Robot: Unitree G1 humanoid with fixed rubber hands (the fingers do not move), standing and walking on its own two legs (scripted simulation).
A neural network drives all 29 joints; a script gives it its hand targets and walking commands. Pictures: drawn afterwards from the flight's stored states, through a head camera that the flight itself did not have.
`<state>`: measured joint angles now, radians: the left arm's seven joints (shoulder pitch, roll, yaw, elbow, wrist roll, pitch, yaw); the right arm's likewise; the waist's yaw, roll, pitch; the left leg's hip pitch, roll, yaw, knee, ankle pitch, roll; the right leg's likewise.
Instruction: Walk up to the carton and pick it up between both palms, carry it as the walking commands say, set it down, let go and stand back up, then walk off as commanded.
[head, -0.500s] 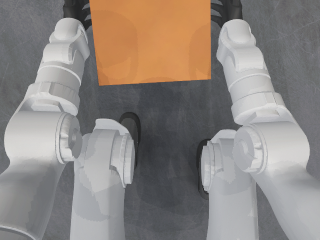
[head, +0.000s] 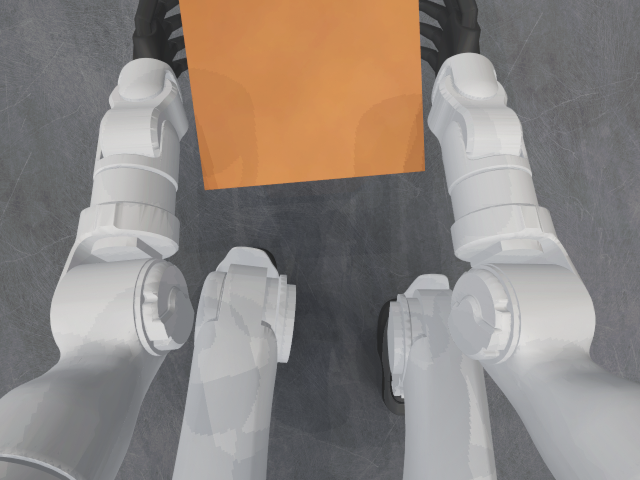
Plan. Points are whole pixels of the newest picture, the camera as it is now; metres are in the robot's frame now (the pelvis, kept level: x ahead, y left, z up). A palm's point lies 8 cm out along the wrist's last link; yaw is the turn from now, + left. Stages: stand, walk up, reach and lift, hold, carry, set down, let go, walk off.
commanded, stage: reach and lift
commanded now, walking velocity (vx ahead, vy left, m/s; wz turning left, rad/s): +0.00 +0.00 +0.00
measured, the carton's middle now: (310, 95) +0.51 +0.10 -0.20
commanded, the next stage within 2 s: none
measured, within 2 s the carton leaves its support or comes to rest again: neither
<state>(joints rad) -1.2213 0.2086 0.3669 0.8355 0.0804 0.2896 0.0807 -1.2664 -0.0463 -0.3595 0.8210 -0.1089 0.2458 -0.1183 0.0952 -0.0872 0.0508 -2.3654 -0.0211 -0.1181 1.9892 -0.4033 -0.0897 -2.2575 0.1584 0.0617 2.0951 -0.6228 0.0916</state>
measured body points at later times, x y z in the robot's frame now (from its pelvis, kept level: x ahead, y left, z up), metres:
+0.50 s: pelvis +0.00 +0.01 +0.04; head +0.31 +0.06 +0.37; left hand +0.49 +0.25 -0.07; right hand +0.54 -0.04 -0.06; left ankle +0.14 +0.15 -0.36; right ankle +0.10 -0.13 -0.36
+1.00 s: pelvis +0.01 +0.00 +0.09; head +0.28 +0.05 +0.45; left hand +0.47 +0.25 +0.00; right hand +0.53 -0.05 +0.02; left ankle +0.14 +0.15 -0.36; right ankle +0.10 -0.13 -0.36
